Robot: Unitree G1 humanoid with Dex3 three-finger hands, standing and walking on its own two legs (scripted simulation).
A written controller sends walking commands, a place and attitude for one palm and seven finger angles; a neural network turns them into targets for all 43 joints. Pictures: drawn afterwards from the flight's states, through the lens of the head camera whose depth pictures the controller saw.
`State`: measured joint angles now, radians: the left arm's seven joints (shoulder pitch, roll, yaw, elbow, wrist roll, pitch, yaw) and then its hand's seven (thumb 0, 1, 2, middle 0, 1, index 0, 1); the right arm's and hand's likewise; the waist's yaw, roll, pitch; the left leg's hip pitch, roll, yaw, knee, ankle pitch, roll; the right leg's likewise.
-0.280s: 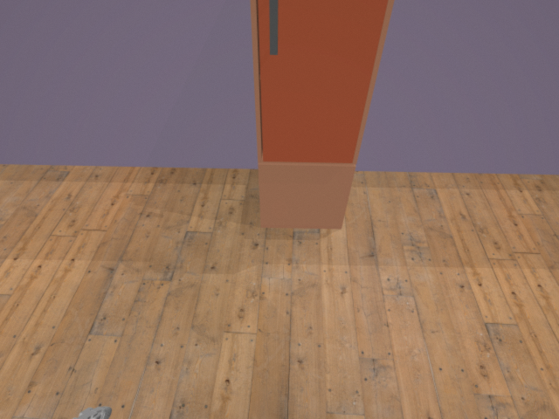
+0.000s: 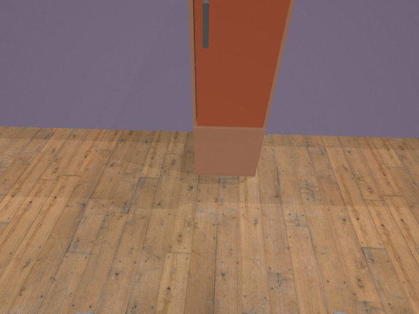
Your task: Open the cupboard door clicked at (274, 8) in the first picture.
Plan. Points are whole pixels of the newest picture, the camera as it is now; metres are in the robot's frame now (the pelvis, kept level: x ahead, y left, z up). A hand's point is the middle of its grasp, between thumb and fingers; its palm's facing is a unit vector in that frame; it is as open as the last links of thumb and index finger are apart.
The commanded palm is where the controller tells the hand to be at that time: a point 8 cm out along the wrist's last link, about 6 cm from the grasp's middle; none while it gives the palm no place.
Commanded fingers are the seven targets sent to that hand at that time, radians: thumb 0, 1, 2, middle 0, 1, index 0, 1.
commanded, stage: stand and wait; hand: left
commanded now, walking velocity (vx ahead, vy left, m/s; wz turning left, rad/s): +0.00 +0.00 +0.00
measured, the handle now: (205, 23) +1.03 +0.09 +0.15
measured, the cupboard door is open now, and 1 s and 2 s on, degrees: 0 0 0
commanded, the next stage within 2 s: look at it before walking up in 0.70 s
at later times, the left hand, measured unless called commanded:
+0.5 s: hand out of the picture +0.04 +0.23 -0.15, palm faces -0.02 -0.94 -0.34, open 7.4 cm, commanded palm none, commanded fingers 0.00 0.90 0.90 -0.20 -0.30 -0.20 -0.30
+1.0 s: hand out of the picture +0.06 +0.23 -0.15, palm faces -0.03 -0.94 -0.33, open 7.4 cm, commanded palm none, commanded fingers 0.00 0.90 0.90 -0.20 -0.30 -0.20 -0.30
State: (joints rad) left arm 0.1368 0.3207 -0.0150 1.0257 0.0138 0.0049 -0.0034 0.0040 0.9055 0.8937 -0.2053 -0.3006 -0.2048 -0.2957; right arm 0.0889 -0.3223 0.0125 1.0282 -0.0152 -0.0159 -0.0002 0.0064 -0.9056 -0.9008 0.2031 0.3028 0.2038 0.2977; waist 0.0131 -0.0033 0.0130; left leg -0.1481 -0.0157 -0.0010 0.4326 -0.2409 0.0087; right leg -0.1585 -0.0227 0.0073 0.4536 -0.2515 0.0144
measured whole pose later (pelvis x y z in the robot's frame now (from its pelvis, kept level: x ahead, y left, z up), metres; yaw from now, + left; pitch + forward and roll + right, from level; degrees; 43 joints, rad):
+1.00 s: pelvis -0.01 -0.01 +0.00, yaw -1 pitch -2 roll +0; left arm 0.14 0.33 -0.01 1.09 0.01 -0.01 0.00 0.00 0.91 0.89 -0.20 -0.30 -0.20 -0.30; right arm 0.13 -0.33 0.01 1.12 -0.01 -0.01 0.00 0.01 -0.91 -0.90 0.20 0.30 0.20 0.30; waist 0.00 0.00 0.03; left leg -0.14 0.01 0.00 0.37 -0.20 -0.01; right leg -0.16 0.00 0.01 0.39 -0.20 0.00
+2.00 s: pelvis +0.02 -0.04 +0.01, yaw -18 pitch +1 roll +1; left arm 0.43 0.14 0.04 1.00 0.02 -0.03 -0.02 0.00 0.91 0.89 -0.21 -0.30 -0.21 -0.30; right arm 0.19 -0.23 -0.06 0.96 -0.03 0.01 0.01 0.01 -0.91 -0.90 0.20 0.30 0.20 0.30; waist 0.04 0.02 0.02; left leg -0.55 0.09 0.01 1.03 -0.22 -0.07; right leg -0.18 0.08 0.09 0.37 -0.21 -0.07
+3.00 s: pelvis +0.22 -0.04 -0.01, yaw -54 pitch -2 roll +0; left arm 0.13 0.19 0.05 0.90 0.02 0.03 0.01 0.00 0.91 0.89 -0.20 -0.30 -0.20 -0.30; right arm 0.26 -0.18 -0.05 0.97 -0.02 0.05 -0.02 0.01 -0.91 -0.90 0.20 0.30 0.20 0.30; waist -0.04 0.02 0.11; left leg -0.46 0.14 0.07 1.16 -0.46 -0.09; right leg -0.31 0.04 -0.05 0.60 -0.26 -0.05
